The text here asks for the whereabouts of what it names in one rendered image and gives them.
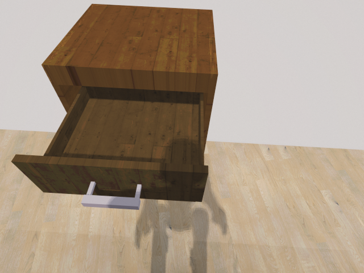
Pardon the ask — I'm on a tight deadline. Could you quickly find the cabinet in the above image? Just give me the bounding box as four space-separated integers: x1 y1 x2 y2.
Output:
42 4 218 202

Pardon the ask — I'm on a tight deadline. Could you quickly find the drawer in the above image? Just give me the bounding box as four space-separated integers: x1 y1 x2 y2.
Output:
11 86 208 202

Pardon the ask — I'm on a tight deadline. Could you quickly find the handle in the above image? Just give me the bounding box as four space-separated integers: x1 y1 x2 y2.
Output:
81 181 142 210

